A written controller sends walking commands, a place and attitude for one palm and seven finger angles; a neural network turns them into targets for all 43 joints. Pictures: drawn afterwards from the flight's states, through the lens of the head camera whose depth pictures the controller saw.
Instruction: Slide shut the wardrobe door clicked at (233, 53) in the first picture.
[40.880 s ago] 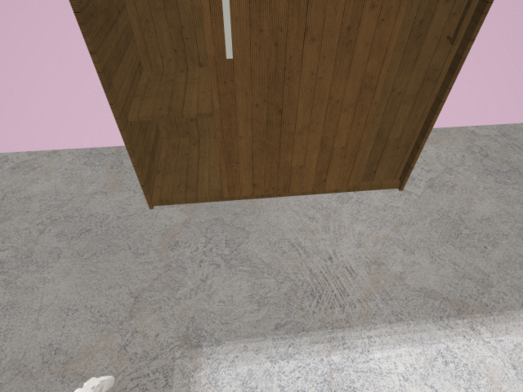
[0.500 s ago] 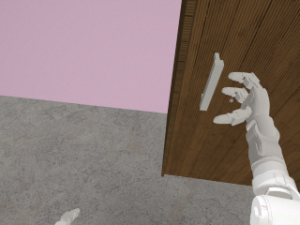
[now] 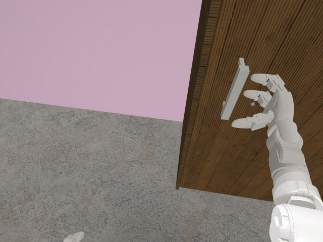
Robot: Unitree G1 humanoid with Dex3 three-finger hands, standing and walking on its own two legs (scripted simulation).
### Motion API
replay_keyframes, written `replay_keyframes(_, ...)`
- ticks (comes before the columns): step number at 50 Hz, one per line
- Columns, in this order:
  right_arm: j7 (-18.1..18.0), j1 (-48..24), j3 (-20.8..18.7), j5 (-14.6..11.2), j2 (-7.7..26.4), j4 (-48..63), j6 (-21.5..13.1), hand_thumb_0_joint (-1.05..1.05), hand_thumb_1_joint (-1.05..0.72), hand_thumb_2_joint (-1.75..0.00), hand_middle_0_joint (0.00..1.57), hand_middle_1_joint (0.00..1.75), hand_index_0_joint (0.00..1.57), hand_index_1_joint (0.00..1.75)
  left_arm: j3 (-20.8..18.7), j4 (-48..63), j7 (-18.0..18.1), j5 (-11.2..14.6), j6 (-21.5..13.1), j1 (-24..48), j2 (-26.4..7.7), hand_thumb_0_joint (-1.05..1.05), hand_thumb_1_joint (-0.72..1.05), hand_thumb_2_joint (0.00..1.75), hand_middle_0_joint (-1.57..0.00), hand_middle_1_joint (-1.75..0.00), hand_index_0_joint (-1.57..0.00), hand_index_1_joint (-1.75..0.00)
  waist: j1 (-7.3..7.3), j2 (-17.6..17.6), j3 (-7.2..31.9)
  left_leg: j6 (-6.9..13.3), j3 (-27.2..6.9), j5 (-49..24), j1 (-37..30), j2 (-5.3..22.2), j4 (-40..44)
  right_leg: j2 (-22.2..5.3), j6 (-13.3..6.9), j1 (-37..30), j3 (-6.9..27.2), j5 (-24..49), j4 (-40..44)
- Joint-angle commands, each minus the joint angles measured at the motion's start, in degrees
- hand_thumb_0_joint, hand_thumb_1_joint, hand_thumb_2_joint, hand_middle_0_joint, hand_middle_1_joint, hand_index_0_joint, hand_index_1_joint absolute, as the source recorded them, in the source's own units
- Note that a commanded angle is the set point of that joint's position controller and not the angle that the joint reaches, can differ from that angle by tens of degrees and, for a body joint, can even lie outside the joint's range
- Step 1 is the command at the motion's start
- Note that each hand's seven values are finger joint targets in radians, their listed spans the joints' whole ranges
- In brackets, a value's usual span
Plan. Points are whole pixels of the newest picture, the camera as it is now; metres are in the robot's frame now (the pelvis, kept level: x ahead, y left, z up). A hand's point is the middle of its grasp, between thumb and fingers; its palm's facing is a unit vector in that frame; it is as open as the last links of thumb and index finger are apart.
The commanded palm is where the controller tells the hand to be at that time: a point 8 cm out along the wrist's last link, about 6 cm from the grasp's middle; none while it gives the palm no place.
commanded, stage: feel for the door with the fingertips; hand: right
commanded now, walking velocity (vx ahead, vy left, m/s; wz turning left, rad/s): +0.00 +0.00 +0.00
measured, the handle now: (232, 90) +0.49 -0.12 +0.12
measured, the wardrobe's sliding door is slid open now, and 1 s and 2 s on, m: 0.00 0.00 0.00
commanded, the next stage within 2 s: slide the fingers in behind the handle in 0.24 s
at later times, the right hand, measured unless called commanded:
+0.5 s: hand (251, 103) +0.45 -0.17 +0.12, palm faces +0.05 +1.00 +0.00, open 13.7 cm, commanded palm +0.41 -0.22 +0.12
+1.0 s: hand (241, 103) +0.44 -0.14 +0.12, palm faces +0.04 +1.00 -0.01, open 14.0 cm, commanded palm +0.41 -0.19 +0.12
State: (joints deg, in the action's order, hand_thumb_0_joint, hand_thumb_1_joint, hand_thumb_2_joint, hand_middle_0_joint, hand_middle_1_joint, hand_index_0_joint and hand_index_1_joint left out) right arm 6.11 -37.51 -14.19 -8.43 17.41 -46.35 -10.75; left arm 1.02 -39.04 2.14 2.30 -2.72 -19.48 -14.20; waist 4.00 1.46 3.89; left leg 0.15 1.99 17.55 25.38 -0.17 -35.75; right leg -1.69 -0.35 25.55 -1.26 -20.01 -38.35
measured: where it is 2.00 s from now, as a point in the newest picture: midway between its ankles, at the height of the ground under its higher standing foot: outside the picture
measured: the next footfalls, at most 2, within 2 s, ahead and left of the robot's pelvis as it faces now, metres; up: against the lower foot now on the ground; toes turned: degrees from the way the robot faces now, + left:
none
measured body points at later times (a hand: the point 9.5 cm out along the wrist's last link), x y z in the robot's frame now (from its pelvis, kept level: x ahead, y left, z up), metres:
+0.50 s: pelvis -0.01 +0.00 +0.00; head +0.03 -0.01 +0.45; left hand +0.05 +0.25 -0.12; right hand +0.44 -0.22 +0.12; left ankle +0.00 +0.12 -0.72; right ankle -0.01 -0.11 -0.72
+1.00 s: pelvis +0.00 -0.01 +0.00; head +0.03 -0.01 +0.45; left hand +0.07 +0.25 -0.12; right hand +0.44 -0.20 +0.12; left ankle +0.00 +0.12 -0.72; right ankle -0.01 -0.11 -0.72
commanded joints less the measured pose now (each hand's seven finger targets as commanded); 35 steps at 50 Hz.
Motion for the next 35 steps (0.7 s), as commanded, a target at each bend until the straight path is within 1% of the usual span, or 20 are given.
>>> replay_keyframes(1,0.7,-25.0,-2.1,-1.0,10.5,8.2,-3.3,0.0,0.5,-0.3,0.3,1.2,0.3,1.2,-2.6,6.1,0.5,-0.1,-1.8,-1.8,-8.5,0.0,0.9,0.9,-0.2,-0.3,-0.2,-0.3,0.99,-2.1,16.1,1.0,-0.3,-17.7,-6.9,-1.4,3.6,1.4,-1.2,-6.6,0.8,15.0,3.9)
replay_keyframes(5,-0.1,-27.5,-3.0,-0.3,11.8,8.9,-4.2,0.0,0.5,-0.3,0.3,1.2,0.3,1.2,-2.7,6.6,0.3,-0.2,-1.6,-1.7,-8.3,0.0,0.9,0.9,-0.2,-0.3,-0.2,-0.3,0.77,-0.6,16.8,0.9,-0.6,-17.9,-6.6,-1.3,3.2,1.6,-1.3,-6.5,0.5,15.2,3.7)
replay_keyframes(6,-0.4,-27.4,-4.4,-0.1,13.8,9.3,-4.8,0.0,0.5,-0.3,0.3,1.2,0.3,1.2,-2.8,6.6,0.2,-0.3,-1.4,-2.0,-8.5,0.0,0.9,0.9,-0.2,-0.3,-0.2,-0.3,0.46,-1.4,16.9,0.9,-0.8,-18.2,-7.3,-1.4,3.1,1.5,-1.4,-5.9,0.6,15.4,3.4)
replay_keyframes(9,-0.5,-29.9,-3.3,0.2,12.7,10.0,-6.5,0.0,0.5,-0.3,0.3,1.2,0.3,1.2,-2.8,6.6,0.2,-0.4,-1.5,-2.0,-8.1,0.0,0.9,0.9,-0.2,-0.3,-0.2,-0.3,0.85,1.1,18.5,1.0,-0.9,-19.0,-7.0,-1.4,2.5,1.5,-1.2,-7.3,0.6,16.4,3.3)
replay_keyframes(11,-0.5,-30.3,-3.9,0.4,13.9,8.6,-6.8,0.0,0.5,-0.3,0.3,1.2,0.3,1.2,-2.9,6.2,0.3,-0.5,-1.3,-2.5,-8.6,0.0,0.9,0.9,-0.2,-0.3,-0.2,-0.3,1.42,-1.2,18.1,0.8,-0.9,-18.4,-6.8,-1.5,2.6,1.3,-1.4,-6.6,0.6,15.7,3.0)
replay_keyframes(14,-0.4,-32.6,-3.1,0.3,12.8,8.1,-7.1,0.0,0.5,-0.3,0.3,1.2,0.3,1.2,-2.9,6.0,0.3,-0.4,-1.4,-2.4,-8.4,0.0,0.9,0.9,-0.2,-0.3,-0.2,-0.3,1.58,2.0,18.6,0.9,-0.8,-17.1,-5.4,-1.5,2.6,1.4,-1.1,-7.7,0.7,14.8,3.2)
replay_keyframes(17,-0.4,-33.9,-4.3,0.5,14.8,6.1,-7.2,0.0,0.5,-0.3,0.3,1.2,0.3,1.2,-2.8,5.5,0.5,-0.4,-1.3,-2.7,-8.6,0.0,0.9,0.9,-0.2,-0.3,-0.2,-0.3,1.86,-0.1,18.4,0.9,-0.8,-15.6,-5.6,-1.6,2.7,1.3,-1.3,-6.4,1.1,13.3,3.3)
replay_keyframes(20,-0.1,-31.1,-4.6,0.1,13.9,6.4,-7.6,0.0,0.5,-0.3,0.3,1.2,0.3,1.2,-2.8,5.9,0.3,-0.4,-1.7,-2.8,-8.5,0.0,0.9,0.9,-0.2,-0.3,-0.2,-0.3,0.79,1.6,20.2,1.1,-0.6,-16.5,-5.8,-1.7,2.3,1.4,-1.0,-7.8,1.1,15.0,3.2)
replay_keyframes(21,0.0,-29.8,-4.4,-0.1,13.5,5.9,-7.5,0.0,0.5,-0.3,0.3,1.2,0.3,1.2,-2.8,6.0,0.2,-0.5,-1.6,-2.9,-8.7,0.0,0.9,0.9,-0.2,-0.3,-0.2,-0.3,1.0,-0.4,19.8,1.1,-0.5,-16.8,-6.1,-1.8,2.4,1.3,-1.2,-7.1,1.0,15.0,3.1)
replay_keyframes(22,0.1,-30.3,-4.3,-0.3,13.6,6.9,-7.7,0.0,0.5,-0.3,0.3,1.2,0.3,1.2,-2.8,6.0,0.2,-0.4,-1.6,-2.8,-8.6,0.0,0.9,0.9,-0.2,-0.3,-0.2,-0.3,1.04,0.7,20.1,1.0,-0.6,-17.0,-6.0,-1.7,2.3,1.2,-1.1,-7.4,1.0,15.1,3.2)
replay_keyframes(23,0.1,-29.7,-4.1,-0.5,13.0,7.2,-7.7,0.0,0.5,-0.3,0.3,1.2,0.3,1.2,-2.9,6.1,0.1,-0.4,-1.7,-2.7,-8.5,0.0,0.9,0.9,-0.2,-0.3,-0.2,-0.3,0.89,-0.3,19.7,1.0,-0.4,-17.0,-6.0,-1.9,2.3,1.2,-1.1,-7.4,1.1,15.3,3.4)
replay_keyframes(24,0.1,-28.9,-3.4,-0.5,12.1,8.0,-7.8,0.0,0.5,-0.3,0.3,1.2,0.3,1.2,-2.9,6.4,0.0,-0.3,-1.7,-2.4,-8.4,0.0,0.9,0.9,-0.2,-0.3,-0.2,-0.3,0.72,1.3,19.6,1.1,-0.3,-16.7,-5.5,-1.9,2.3,1.2,-1.0,-7.9,1.0,15.3,3.4)
replay_keyframes(27,-0.1,-27.4,-2.7,0.0,11.5,8.3,-7.5,0.0,0.5,-0.3,0.3,1.2,0.3,1.2,-3.0,6.6,-0.2,-0.3,-1.7,-2.5,-8.5,0.0,0.9,0.9,-0.2,-0.3,-0.2,-0.3,0.79,0.7,18.5,1.2,-0.1,-16.2,-4.7,-2.0,2.2,0.9,-1.0,-7.8,1.2,15.5,3.5)
replay_keyframes(28,-0.2,-27.0,-2.0,0.2,10.9,9.2,-7.4,0.0,0.5,-0.3,0.3,1.2,0.3,1.2,-3.0,6.8,-0.3,-0.3,-1.7,-2.3,-8.4,0.0,0.9,0.9,-0.2,-0.3,-0.2,-0.3,0.55,1.7,18.7,1.2,0.0,-15.8,-4.6,-1.9,2.1,0.9,-0.8,-8.0,1.3,15.5,3.7)
replay_keyframes(30,-0.4,-26.6,-0.3,0.1,8.4,9.0,-6.5,0.0,0.5,-0.3,0.3,1.2,0.3,1.2,-3.0,6.9,-0.4,-0.1,-1.8,-1.9,-8.3,0.0,0.9,0.9,-0.2,-0.3,-0.2,-0.3,0.9,1.7,16.3,1.3,0.3,-14.2,-2.9,-1.9,2.5,0.7,-0.8,-7.9,1.4,14.3,3.9)
replay_keyframes(31,-0.6,-26.7,0.4,0.0,7.6,8.9,-6.1,0.0,0.5,-0.3,0.3,1.2,0.3,1.2,-3.1,6.8,-0.5,-0.2,-1.8,-2.1,-8.3,0.0,0.9,0.9,-0.2,-0.3,-0.2,-0.3,1.34,-0.4,15.9,1.2,0.3,-13.7,-3.0,-2.0,2.8,0.7,-0.9,-7.7,1.6,13.8,3.9)
replay_keyframes(32,-0.9,-26.7,-0.1,-0.2,7.7,9.4,-5.8,0.0,0.5,-0.3,0.3,1.2,0.3,1.2,-3.1,7.0,-0.5,-0.1,-1.9,-1.8,-8.3,0.0,0.9,0.9,-0.2,-0.3,-0.2,-0.3,0.82,0.5,16.0,1.2,0.2,-13.6,-3.3,-1.9,2.8,0.7,-0.9,-7.5,1.4,13.4,4.2)
replay_keyframes(33,-1.3,-25.6,-1.6,-0.3,9.1,9.1,-5.4,0.0,0.5,-0.3,0.3,1.2,0.3,1.2,-3.1,7.0,-0.4,-0.2,-1.9,-1.9,-8.5,0.0,0.9,0.9,-0.2,-0.3,-0.2,-0.3,0.39,-0.7,16.3,1.2,0.3,-13.1,-3.8,-1.9,2.8,0.8,-0.8,-7.0,1.6,12.9,4.4)
replay_keyframes(34,-1.5,-26.0,-1.3,-0.4,8.6,8.9,-5.1,0.0,0.5,-0.3,0.3,1.2,0.3,1.2,-3.0,7.1,-0.3,-0.2,-1.9,-1.7,-8.5,0.0,0.9,0.9,-0.2,-0.3,-0.2,-0.3,0.7,-2.0,15.6,1.1,0.3,-13.0,-4.0,-1.9,3.1,0.8,-1.0,-6.6,1.5,12.5,4.6)
replay_keyframes(35,-1.9,-26.8,-1.0,-0.3,8.3,9.3,-4.9,0.0,0.5,-0.3,0.3,1.2,0.3,1.2,-3.0,7.0,-0.2,-0.1,-1.9,-1.6,-8.4,0.0,0.9,0.9,-0.2,-0.3,-0.2,-0.3,0.78,-1.5,15.7,1.1,0.2,-12.9,-3.8,-1.9,3.1,0.8,-0.9,-6.8,1.4,12.4,4.6)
